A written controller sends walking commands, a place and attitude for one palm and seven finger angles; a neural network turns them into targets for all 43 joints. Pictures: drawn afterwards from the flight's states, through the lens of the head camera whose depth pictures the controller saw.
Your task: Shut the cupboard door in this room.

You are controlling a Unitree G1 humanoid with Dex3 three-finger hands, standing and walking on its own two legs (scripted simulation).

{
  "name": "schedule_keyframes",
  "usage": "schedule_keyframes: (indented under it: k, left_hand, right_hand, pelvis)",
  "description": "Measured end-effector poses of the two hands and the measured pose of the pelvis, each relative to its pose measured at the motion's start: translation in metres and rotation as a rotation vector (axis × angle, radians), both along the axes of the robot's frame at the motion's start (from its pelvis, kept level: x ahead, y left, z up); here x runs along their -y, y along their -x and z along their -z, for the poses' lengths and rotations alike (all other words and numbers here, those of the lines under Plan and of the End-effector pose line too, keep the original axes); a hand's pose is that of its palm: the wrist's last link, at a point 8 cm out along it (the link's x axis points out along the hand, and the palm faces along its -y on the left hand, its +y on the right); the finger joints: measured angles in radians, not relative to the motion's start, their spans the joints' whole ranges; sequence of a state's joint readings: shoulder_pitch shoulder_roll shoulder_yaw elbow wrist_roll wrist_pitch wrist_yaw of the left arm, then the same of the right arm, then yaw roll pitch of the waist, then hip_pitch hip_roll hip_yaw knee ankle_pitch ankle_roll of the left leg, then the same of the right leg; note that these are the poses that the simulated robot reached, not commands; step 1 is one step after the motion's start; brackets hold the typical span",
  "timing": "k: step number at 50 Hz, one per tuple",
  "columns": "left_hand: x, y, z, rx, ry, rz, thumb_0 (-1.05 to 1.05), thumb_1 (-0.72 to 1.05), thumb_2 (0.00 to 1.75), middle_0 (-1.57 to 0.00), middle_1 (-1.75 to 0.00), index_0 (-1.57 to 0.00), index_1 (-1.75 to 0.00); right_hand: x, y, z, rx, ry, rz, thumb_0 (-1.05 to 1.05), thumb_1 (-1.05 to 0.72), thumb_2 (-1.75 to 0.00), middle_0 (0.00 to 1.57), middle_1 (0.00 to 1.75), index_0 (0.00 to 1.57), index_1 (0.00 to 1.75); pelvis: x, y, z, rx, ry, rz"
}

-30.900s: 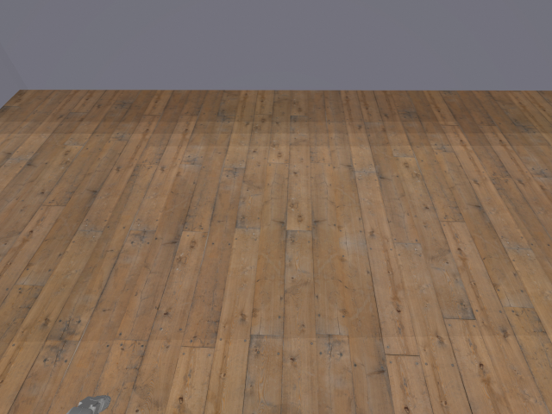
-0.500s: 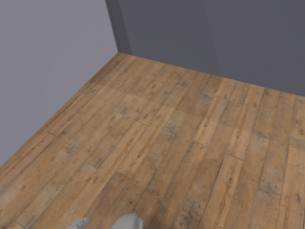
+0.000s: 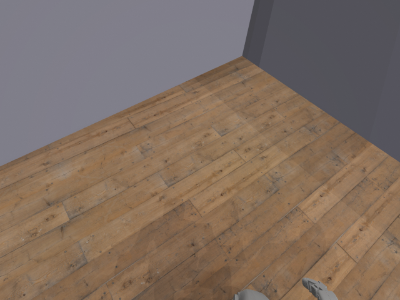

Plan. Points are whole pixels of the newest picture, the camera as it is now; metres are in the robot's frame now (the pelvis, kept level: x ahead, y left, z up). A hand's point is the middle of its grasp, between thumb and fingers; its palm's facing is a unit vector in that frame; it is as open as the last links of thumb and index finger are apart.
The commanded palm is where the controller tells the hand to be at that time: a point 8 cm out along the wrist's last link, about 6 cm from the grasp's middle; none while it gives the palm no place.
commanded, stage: walk to a spot facing it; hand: left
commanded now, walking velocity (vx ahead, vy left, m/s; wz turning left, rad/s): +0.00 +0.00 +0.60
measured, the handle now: out of the picture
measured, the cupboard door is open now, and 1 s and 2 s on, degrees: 86 86 86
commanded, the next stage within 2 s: none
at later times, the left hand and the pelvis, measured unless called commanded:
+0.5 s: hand out of the picture +0.05 +0.17 -0.14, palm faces +0.26 -0.92 -0.29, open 7.4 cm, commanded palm none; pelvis +0.00 -0.05 +0.00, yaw +18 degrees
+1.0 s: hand out of the picture -0.08 +0.23 -0.16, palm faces +0.59 -0.76 -0.27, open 7.4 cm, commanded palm none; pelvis -0.02 +0.00 +0.00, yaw +35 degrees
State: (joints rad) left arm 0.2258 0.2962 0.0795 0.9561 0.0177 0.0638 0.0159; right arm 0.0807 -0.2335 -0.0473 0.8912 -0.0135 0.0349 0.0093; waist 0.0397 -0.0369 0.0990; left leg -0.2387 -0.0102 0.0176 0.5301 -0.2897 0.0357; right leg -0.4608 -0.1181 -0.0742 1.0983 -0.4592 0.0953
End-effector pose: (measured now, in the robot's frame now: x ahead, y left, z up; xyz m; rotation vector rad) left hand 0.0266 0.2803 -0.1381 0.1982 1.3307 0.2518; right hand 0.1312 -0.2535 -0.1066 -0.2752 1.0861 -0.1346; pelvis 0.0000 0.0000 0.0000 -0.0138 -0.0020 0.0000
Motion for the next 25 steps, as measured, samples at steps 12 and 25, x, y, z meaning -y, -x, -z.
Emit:
schedule_keyframes:
  k: [12,25]
  left_hand:
    - [0.027,-0.053,-0.021,0.205,-0.009,-0.016,0.01,0.91,0.9,-0.2,-0.3,-0.2,-0.3]
    - [0.07,-0.005,-0.035,0.205,-0.043,-0.143,0.01,0.9,0.9,-0.21,-0.3,-0.2,-0.3]
  right_hand:
    - [0.007,0.033,0.022,-0.135,-0.047,-0.028,0.0,-0.9,-0.9,0.21,0.3,0.21,0.3]
    - [0.04,0.022,0.039,-0.247,-0.058,-0.131,0.01,-0.91,-0.9,0.2,0.3,0.2,0.3]
  pelvis:
    - [0.018,0.001,-0.002,-0.018,-0.006,-0.14]
    - [0.047,-0.001,-0.004,-0.007,-0.05,-0.314]
